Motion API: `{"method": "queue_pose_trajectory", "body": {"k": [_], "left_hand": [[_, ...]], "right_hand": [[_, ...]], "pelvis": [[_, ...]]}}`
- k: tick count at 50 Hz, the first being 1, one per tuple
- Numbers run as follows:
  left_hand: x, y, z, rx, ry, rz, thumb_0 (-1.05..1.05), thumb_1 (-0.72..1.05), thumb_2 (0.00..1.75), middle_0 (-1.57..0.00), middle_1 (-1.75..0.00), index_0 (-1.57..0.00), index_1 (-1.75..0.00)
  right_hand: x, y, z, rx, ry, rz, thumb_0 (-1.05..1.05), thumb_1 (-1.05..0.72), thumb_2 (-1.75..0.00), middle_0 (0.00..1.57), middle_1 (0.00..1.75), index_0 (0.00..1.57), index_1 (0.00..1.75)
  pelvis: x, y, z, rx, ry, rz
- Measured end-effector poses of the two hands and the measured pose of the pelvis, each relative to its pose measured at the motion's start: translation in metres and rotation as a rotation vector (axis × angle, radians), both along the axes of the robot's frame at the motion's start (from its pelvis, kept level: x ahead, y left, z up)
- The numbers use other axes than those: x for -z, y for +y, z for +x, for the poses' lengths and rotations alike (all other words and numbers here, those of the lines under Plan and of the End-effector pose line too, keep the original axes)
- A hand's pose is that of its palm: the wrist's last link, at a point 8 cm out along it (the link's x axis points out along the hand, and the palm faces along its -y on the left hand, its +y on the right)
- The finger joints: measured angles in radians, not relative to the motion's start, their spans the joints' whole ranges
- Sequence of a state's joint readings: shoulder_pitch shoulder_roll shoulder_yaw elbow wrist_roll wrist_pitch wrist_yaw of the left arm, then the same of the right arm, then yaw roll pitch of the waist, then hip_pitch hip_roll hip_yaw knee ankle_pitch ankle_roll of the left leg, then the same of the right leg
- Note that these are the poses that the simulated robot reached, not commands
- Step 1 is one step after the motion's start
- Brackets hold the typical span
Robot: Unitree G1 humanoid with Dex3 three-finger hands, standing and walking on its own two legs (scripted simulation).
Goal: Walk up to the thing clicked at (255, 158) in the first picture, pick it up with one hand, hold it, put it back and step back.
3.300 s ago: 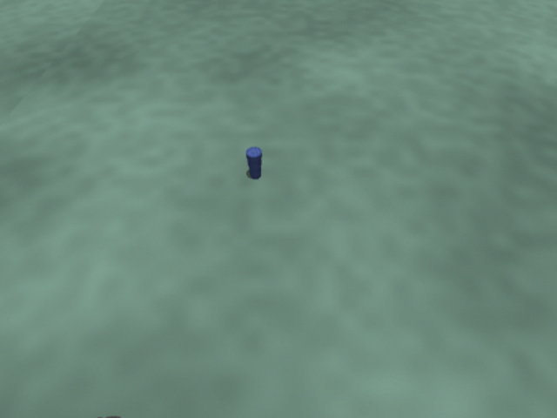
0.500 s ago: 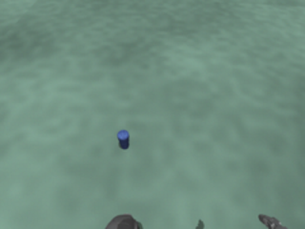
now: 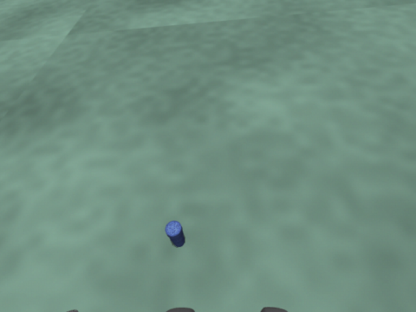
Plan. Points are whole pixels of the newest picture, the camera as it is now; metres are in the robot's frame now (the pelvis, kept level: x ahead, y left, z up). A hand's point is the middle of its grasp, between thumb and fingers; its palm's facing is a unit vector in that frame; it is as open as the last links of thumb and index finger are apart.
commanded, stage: walk up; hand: left
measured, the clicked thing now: (176, 235) +0.53 +0.25 -0.68
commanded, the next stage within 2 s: stand in 2.00 s
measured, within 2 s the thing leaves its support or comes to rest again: neither
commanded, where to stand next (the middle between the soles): +0.18 +0.05 m, yaw -1 degrees
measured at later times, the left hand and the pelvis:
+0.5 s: hand out of the picture +0.14 +0.33 -0.16, palm faces -0.07 -0.95 -0.32, open 7.4 cm; pelvis +0.09 +0.07 +0.01, yaw -1 degrees
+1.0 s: hand (91, 273) +0.22 +0.31 -0.13, palm faces -0.07 -0.93 -0.35, open 7.4 cm; pelvis +0.12 +0.06 +0.01, yaw -3 degrees
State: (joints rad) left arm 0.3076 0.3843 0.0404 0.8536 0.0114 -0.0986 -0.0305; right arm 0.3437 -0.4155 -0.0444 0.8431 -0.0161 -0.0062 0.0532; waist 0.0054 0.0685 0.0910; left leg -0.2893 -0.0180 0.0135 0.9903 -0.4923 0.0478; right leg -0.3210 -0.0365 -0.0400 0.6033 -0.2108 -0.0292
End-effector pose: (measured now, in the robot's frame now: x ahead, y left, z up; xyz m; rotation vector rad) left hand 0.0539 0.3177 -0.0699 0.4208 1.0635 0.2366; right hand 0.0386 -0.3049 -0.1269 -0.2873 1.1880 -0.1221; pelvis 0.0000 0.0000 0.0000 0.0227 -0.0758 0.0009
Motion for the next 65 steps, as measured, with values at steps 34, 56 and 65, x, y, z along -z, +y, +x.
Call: {"method": "queue_pose_trajectory", "body": {"k": [34, 56, 65], "left_hand": [[0.041, 0.067, 0.097, 0.008, 0.186, -0.068, 0.01, 0.91, 0.90, -0.20, -0.30, -0.20, -0.29], [0.029, 0.027, 0.181, 0.040, 0.064, -0.133, 0.01, 0.91, 0.90, -0.20, -0.30, -0.20, -0.29], [0.031, 0.023, 0.182, 0.033, 0.106, -0.135, 0.01, 0.91, 0.90, -0.20, -0.30, -0.20, -0.29]], "right_hand": [[-0.036, 0.061, 0.127, 0.042, -0.068, -0.111, 0.00, -0.90, -0.90, 0.20, 0.30, 0.20, 0.30], [-0.027, 0.067, 0.144, 0.076, -0.001, -0.048, 0.01, -0.90, -0.90, 0.20, 0.30, 0.20, 0.30], [-0.035, 0.052, 0.150, 0.095, 0.009, -0.085, 0.00, -0.91, -0.90, 0.20, 0.30, 0.20, 0.30]], "pelvis": [[-0.004, 0.070, 0.104, 0.046, 0.033, -0.033], [-0.017, 0.059, 0.128, 0.051, 0.025, -0.023], [-0.020, 0.056, 0.132, 0.051, 0.031, -0.024]]}}
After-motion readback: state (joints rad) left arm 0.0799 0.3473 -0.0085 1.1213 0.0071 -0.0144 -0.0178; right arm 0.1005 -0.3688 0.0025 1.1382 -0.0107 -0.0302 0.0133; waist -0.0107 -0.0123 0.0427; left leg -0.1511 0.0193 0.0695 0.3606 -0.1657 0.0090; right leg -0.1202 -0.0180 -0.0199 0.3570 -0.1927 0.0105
